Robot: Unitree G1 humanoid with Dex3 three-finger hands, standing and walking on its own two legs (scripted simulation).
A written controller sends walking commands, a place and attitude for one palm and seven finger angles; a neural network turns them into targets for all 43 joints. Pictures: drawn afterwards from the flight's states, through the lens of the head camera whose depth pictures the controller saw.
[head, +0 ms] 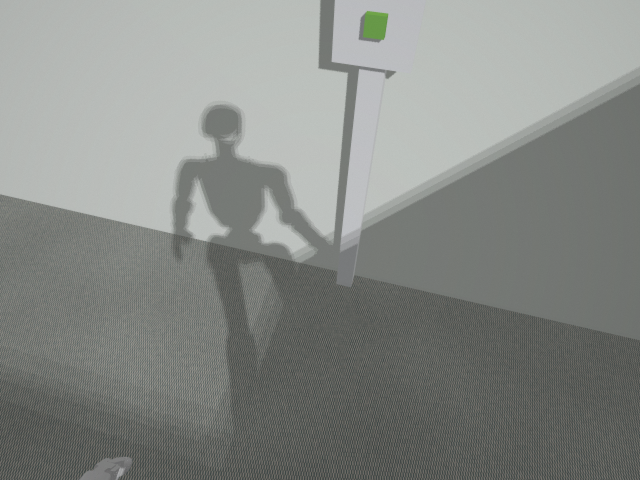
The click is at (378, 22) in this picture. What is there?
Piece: button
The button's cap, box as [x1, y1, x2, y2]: [363, 11, 387, 39]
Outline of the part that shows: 367,11 365,14 363,36 383,39 387,13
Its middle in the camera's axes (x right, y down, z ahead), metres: +0.11 -0.44 +0.79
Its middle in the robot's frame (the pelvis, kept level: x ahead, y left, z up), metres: +0.91 -0.06 +0.19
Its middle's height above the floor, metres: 0.96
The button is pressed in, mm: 0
